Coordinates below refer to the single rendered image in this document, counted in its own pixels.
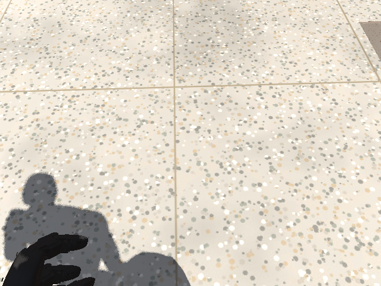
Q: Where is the left robot hand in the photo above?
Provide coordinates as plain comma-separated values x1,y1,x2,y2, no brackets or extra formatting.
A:
2,232,95,286

